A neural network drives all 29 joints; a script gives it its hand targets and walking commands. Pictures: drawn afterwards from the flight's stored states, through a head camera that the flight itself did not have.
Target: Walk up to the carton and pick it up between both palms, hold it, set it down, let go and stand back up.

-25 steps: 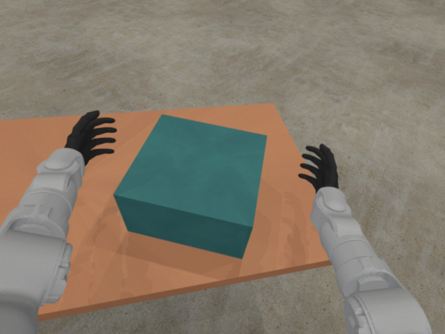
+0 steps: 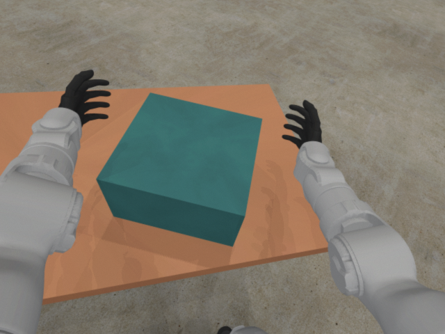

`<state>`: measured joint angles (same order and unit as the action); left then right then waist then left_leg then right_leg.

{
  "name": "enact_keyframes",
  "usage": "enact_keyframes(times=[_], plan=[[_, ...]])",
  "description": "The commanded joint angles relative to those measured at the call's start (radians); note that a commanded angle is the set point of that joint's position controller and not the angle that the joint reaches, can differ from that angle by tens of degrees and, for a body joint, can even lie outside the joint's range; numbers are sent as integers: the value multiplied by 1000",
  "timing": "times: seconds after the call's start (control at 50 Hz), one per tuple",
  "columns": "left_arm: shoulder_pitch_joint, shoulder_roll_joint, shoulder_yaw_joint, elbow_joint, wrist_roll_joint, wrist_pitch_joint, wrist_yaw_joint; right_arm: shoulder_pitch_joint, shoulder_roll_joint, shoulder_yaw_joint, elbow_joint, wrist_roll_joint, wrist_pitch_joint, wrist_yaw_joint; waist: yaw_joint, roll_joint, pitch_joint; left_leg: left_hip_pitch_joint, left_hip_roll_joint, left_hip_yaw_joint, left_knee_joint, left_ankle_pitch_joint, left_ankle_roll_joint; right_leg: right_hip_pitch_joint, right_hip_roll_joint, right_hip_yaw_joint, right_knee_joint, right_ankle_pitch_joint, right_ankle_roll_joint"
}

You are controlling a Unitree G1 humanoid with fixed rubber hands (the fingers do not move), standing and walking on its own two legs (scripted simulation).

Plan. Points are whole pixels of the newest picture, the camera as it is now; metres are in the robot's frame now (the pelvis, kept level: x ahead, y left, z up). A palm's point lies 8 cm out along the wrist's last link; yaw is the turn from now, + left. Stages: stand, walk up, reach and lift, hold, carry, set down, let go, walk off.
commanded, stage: reach and lift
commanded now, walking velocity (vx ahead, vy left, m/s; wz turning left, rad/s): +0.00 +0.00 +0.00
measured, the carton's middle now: (189, 166) +0.47 -0.07 -0.03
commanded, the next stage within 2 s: none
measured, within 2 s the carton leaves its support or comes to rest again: neither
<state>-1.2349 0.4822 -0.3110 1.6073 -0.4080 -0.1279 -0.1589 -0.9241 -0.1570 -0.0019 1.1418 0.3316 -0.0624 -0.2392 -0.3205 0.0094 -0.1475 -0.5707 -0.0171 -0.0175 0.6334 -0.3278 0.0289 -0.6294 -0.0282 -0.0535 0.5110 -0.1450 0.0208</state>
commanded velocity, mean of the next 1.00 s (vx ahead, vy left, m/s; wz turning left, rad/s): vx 0.00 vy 0.00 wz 0.00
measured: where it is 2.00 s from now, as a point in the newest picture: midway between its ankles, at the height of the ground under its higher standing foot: outside the picture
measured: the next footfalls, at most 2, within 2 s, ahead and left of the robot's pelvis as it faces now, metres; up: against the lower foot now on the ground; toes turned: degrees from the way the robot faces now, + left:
none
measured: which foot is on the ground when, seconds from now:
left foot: down 0.00-1.00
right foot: down 0.00-1.00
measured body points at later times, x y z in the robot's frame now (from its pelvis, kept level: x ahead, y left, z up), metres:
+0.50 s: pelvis -0.03 +0.00 -0.04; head +0.07 +0.04 +0.39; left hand +0.51 +0.13 +0.03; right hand +0.35 -0.27 +0.01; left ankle -0.02 +0.10 -0.72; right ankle +0.05 -0.14 -0.72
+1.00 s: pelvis -0.05 +0.00 -0.07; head +0.07 +0.04 +0.36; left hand +0.50 +0.11 +0.01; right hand +0.35 -0.25 -0.02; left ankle -0.02 +0.10 -0.72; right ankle +0.05 -0.14 -0.72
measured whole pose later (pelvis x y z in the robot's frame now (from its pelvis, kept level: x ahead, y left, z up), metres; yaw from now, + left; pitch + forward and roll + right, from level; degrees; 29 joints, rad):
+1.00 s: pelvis -0.05 +0.00 -0.07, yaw -1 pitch +30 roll -3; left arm -1.29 0.41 -0.29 1.77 -0.34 -0.34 -0.08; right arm -0.99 0.00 -0.28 1.42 0.10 -0.35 -0.26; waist -0.33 0.03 -0.32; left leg -1.17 -0.01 -0.03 1.06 -0.42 0.01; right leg -1.22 -0.03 -0.07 0.90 -0.21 0.01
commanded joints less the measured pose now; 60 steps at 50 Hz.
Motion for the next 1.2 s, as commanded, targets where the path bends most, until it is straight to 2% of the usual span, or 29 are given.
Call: enact_keyframes(times=[0.0, 0.22, 0.28, 0.36, 0.38, 0.4, 0.42, 0.44, 0.5, 0.54, 0.58, 0.64, 0.68, 0.76, 0.8, 0.84, 0.9, 0.92, 0.94, 0.96, 1.0, 1.02, 1.04, 1.08, 1.1, 1.12, 1.14, 1.16, 1.18], plan=[[-315, 102, 66, -101, 69, -65, 0, -254, -72, -22, -47, -24, -110, -28, -13, 143, -553, 245, -29, -29, 15, 420, -72, 238, 45, -33, 8, 459, -25], [-386, 107, 112, -216, 73, -154, 47, -294, -36, -179, -129, -196, -256, -51, -29, 261, -892, 177, -17, -15, 176, 526, -141, 105, 63, -50, 139, 491, -28], [-385, 72, 85, -141, 69, -149, 40, -321, -34, -194, -83, -200, -270, -44, -31, 274, -878, 137, -17, -24, 208, 484, -148, 40, 64, -57, 179, 438, -30], [-407, 56, 28, -45, 36, -164, 32, -363, -42, -189, -17, -186, -271, -24, -35, 262, -798, 20, -24, -38, 216, 292, -128, -55, 54, -70, 242, 279, -19], [-406, 32, 24, -123, 52, -177, 53, -418, -104, -256, -81, -167, -311, -24, -63, 300, -920, 92, -3, -39, 247, 373, -147, -87, 81, -80, 245, 352, -20], [-402, 61, 59, -56, 57, -184, 54, -405, -75, -196, -43, -155, -308, -19, -14, 260, -884, 81, -12, -26, 271, 399, -133, -62, 72, -64, 247, 348, -17], [-431, 57, 34, -78, 53, -188, 58, -414, -93, -210, -16, -146, -304, -16, -51, 258, -889, 75, -8, -38, 267, 384, -136, -72, 78, -68, 256, 333, -12], [-437, 66, 41, -38, 52, -186, 60, -424, -79, -170, 19, -128, -286, -8, -21, 240, -828, 34, -14, -36, 253, 335, -116, -64, 70, -62, 259, 295, -10], [-451, 14, -35, 75, 19, -176, 52, -434, -77, -153, 139, -102, -242, 1, -67, 236, -671, -37, -6, -59, 206, 128, -93, -146, 56, -63, 268, 163, -8], [-416, 49, 31, 187, 70, -212, 44, -387, -78, -195, 251, -140, -265, 1, -48, 238, -670, -86, -12, -51, 207, 80, -90, -145, 42, -51, 280, 156, -4], [-402, 82, 104, 234, 134, -292, 46, -357, -71, -240, 352, -187, -337, 8, -24, 223, -714, -111, -14, -41, 235, 180, -102, -106, 39, -43, 303, 216, -2], [-472, 49, 40, 141, 79, -302, 60, -415, -45, -160, 282, -107, -341, 24, -13, 269, -714, -114, -15, -30, 238, 199, -111, -117, 38, -38, 291, 198, -14], [-502, 27, 12, 191, 68, -297, 57, -451, -76, -230, 304, -153, -344, 19, -47, 304, -700, -108, -10, -49, 213, 88, -120, -202, 44, -60, 297, 150, -7], [-546, 25, 9, 85, 49, -328, 69, -492, -54, -252, 180, -203, -370, 15, -36, 257, -828, -118, -18, -33, 261, 97, -119, -189, 46, -47, 325, 162, 1], [-584, -16, -47, 16, 10, -302, 72, -530, -40, -253, 118, -194, -346, 4, -65, 291, -858, -159, -17, -43, 255, 37, -118, -185, 47, -46, 334, 144, -5], [-576, -28, -58, 8, 1, -264, 70, -546, -32, -247, 73, -203, -317, -7, -64, 295, -878, -168, -16, -50, 246, -45, -108, -199, 44, -43, 351, 128, -1], [-530, -17, 22, 29, 71, -256, 80, -509, -35, -301, 119, -259, -333, -22, -38, 295, -938, -147, -18, -33, 283, 32, -117, -191, 57, -44, 358, 150, -5], [-512, -24, 39, 44, 86, -258, 84, -514, -31, -287, 116, -257, -341, -22, -8, 295, -932, -161, -18, -31, 288, 67, -119, -156, 55, -38, 360, 167, -10], [-529, -20, 43, 38, 94, -250, 87, -518, -19, -277, 130, -240, -329, -20, -7, 292, -903, -179, -22, -23, 292, 72, -119, -145, 50, -28, 358, 153, -14], [-541, -40, 11, -4, 77, -233, 88, -535, -2, -266, 90, -220, -320, -32, -32, 288, -890, -197, -22, -30, 283, 43, -115, -118, 51, -25, 354, 167, -9], [-492, -55, 19, 57, 87, -194, 82, -503, 11, -259, 124, -223, -284, -55, -51, 255, -798, -212, -26, -27, 252, -38, -96, -112, 45, -16, 327, 135, 0], [-485, -72, 19, 17, 97, -188, 85, -490, 31, -250, 107, -212, -284, -62, -40, 268, -802, -218, -26, -28, 252, -29, -99, -113, 42, -8, 321, 129, 1], [-481, -65, 35, 23, 123, -190, 91, -466, 13, -293, 151, -232, -291, -69, -59, 300, -800, -198, -18, -39, 244, -28, -108, -135, 54, -25, 324, 147, 0], [-455, -38, 120, 66, 194, -221, 90, -434, 13, -341, 246, -287, -337, -71, -35, 285, -828, -127, -14, -29, 274, 121, -132, -146, 64, -37, 322, 224, -4], [-474, -73, 90, -21, 176, -218, 90, -446, 48, -298, 198, -249, -346, -70, -38, 279, -822, -110, -14, -26, 288, 185, -143, -137, 65, -35, 310, 253, -8], [-466, -64, 112, -33, 176, -217, 92, -446, 62, -263, 169, -221, -346, -62, 1, 283, -819, -135, -26, -5, 296, 217, -139, -102, 57, -18, 299, 265, -13], [-511, -78, 73, -42, 153, -214, 93, -483, 47, -303, 151, -231, -344, -68, -60, 272, -841, -156, -24, -11, 286, 155, -140, -106, 59, -23, 298, 255, -6], [-470, -66, 105, -10, 158, -213, 91, -470, 68, -278, 123, -236, -342, -70, -19, 252, -824, -188, -36, 2, 283, 132, -122, -79, 49, -11, 299, 248, -3], [-481, -74, 95, -16, 170, -219, 91, -444, 57, -325, 164, -260, -343, -74, -68, 258, -828, -184, -33, -4, 277, 108, -131, -94, 50, -15, 298, 239, 5]])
